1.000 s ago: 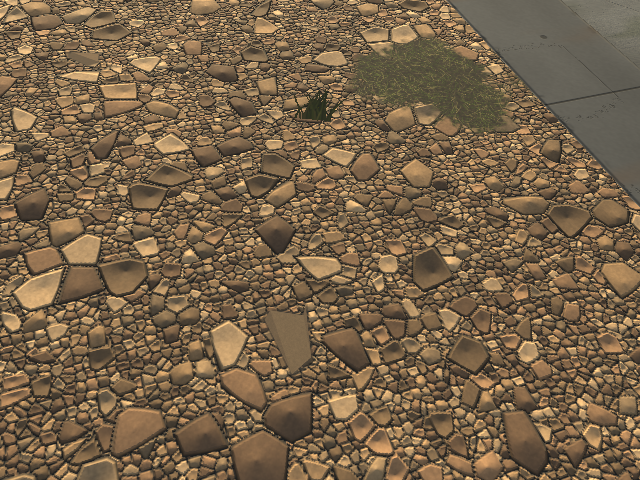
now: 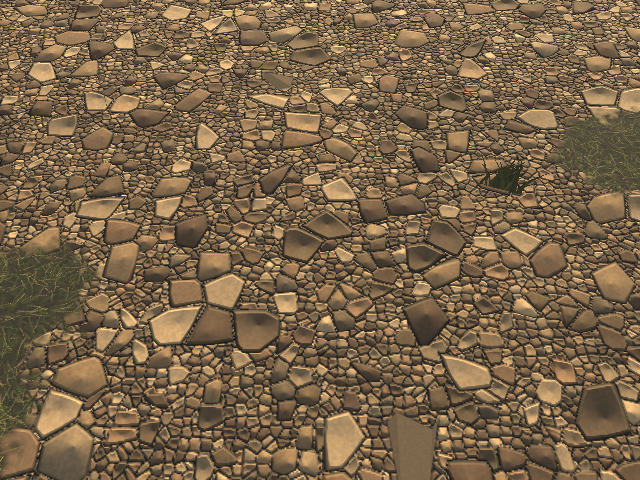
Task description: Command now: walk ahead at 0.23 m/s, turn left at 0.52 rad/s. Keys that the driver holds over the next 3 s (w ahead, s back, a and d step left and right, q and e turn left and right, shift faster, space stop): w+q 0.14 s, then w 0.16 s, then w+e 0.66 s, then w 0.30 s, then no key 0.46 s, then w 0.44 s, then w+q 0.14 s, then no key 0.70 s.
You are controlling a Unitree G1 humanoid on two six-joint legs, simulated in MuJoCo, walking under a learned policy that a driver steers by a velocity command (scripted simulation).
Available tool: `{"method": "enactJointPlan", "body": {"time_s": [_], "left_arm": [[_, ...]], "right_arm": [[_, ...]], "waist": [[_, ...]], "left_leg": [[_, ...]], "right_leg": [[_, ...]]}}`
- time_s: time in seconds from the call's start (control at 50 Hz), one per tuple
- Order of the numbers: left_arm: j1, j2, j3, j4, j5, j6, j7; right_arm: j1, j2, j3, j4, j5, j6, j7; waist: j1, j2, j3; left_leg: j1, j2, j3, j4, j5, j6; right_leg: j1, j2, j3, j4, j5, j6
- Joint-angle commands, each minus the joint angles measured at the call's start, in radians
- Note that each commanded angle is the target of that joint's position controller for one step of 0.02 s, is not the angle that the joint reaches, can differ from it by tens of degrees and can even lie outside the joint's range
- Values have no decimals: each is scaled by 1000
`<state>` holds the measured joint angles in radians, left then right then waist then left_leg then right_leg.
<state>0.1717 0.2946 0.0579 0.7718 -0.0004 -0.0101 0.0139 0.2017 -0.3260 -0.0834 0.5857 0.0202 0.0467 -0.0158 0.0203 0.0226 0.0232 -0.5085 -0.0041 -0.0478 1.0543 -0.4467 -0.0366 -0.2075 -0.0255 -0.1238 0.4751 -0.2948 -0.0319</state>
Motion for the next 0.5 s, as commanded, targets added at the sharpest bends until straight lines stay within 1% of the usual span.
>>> {"method": "enactJointPlan", "body": {"time_s": [0.02, 0.04, 0.08, 0.1, 0.12, 0.16, 0.18, 0.2, 0.22, 0.24, 0.26, 0.28, 0.3, 0.32, 0.34, 0.36, 0.38, 0.42, 0.46, 0.5], "left_arm": [[21, 165, 44, -50, -2, -18, 14], [28, 169, 47, -48, -1, -22, 12], [41, 193, 55, -38, -6, -31, 2], [42, 208, 60, -34, -10, -33, -5], [47, 220, 64, -29, -16, -36, -13], [59, 235, 68, -18, -32, -37, -29], [51, 237, 67, -12, -42, -35, -35], [42, 231, 62, -7, -48, -34, -38], [58, 191, 47, 0, -40, -39, -41], [44, 129, 21, -13, -14, -48, -41], [22, 50, -8, -97, 12, -68, -41], [-31, 148, 16, -88, -26, -85, -44], [-46, 179, 27, -100, -55, -94, -52], [-23, 170, 24, -81, -50, -95, -53], [-9, 163, 24, -63, -29, -94, -53], [14, 157, 26, -48, -22, -85, -56], [39, 142, 24, -32, -21, -75, -59], [44, 111, 16, -21, -24, -57, -58], [5, 88, 12, -33, -28, -49, -52], [-35, 72, 7, -49, -26, -52, -54]], "right_arm": [[-99, -61, -11, -113, 5, -24, 19], [-114, -47, -4, -122, 5, -31, 27], [-141, -19, 10, -137, 2, -44, 38], [-142, -18, 13, -140, 3, -47, 42], [-139, -27, 12, -140, 5, -48, 45], [-124, -45, 7, -138, 5, -46, 46], [-93, -47, 4, -129, 3, -45, 47], [-30, -55, -4, -105, 0, -45, 45], [82, -98, -30, -66, 2, -43, 38], [242, -159, -58, -31, 5, -41, 25], [286, -295, -75, -41, -3, -51, 14], [263, -217, -52, -53, -1, -78, 25], [224, -170, -33, -46, -10, -96, 31], [175, -125, -19, -44, -9, -105, 33], [123, -95, -7, -45, -9, -107, 33], [85, -82, 0, -47, -17, -111, 29], [67, -82, 1, -44, -23, -119, 25], [71, -90, -4, -24, -32, -135, 19], [91, -88, -5, 3, -40, -144, 13], [95, -89, -5, 24, -39, -148, 9]], "waist": [[52, -135, 16], [59, -129, 7], [69, -125, -3], [67, -129, -2], [65, -136, -1], [51, -142, 1], [21, -134, 1], [-23, -121, -16], [-77, -83, -70], [-157, 12, -149], [-130, 311, -203], [-163, 152, -208], [-133, 146, -121], [-101, 113, -78], [-72, 86, -44], [-42, 94, -24], [-24, 90, -20], [-16, 52, -3], [-29, 34, 30], [-40, 43, 51]], "left_leg": [[-229, 76, 4, -42, 79, -14], [-195, 80, 22, -103, 104, -12], [-112, 85, 54, -227, 120, 1], [-63, 80, 73, -278, 116, 10], [-24, 73, 91, -318, 117, 19], [48, 56, 111, -393, 130, 44], [116, 41, 127, -457, 155, 64], [238, 7, 154, -522, 194, 88], [429, -30, 154, -547, 209, 120], [648, 54, 4, -576, 202, 165], [824, 334, -555, -731, 40, 336], [791, 387, -665, -815, -43, 389], [726, 365, -538, -811, 0, 360], [645, 323, -419, -808, 70, 326], [567, 286, -331, -823, 162, 299], [498, 261, -258, -851, 245, 277], [462, 249, -209, -874, 316, 270], [436, 240, -116, -908, 417, 264], [430, 228, -33, -926, 450, 247], [419, 208, 47, -940, 455, 221]], "right_leg": [[189, -276, 264, -300, -54, -180], [193, -265, 218, -303, -18, -172], [179, -260, 143, -301, 51, -163], [159, -257, 113, -298, 63, -158], [145, -260, 95, -293, 61, -154], [127, -279, 87, -272, 58, -145], [101, -281, 72, -241, 70, -134], [50, -271, 40, -173, 145, -116], [-27, -233, -20, -19, 268, -87], [-173, -167, -87, 253, 230, -26], [-546, -14, -60, 638, -253, 52], [-659, -16, 128, 791, -273, 48], [-701, -61, 146, 805, -194, 20], [-666, -101, 148, 762, -106, 7], [-620, -123, 156, 698, -37, 10], [-556, -137, 161, 664, 19, 17], [-523, -129, 155, 659, 68, 27], [-526, -116, 165, 621, 146, 49], [-554, -88, 202, 531, 224, 64], [-528, -59, 202, 390, 332, 66]]}}
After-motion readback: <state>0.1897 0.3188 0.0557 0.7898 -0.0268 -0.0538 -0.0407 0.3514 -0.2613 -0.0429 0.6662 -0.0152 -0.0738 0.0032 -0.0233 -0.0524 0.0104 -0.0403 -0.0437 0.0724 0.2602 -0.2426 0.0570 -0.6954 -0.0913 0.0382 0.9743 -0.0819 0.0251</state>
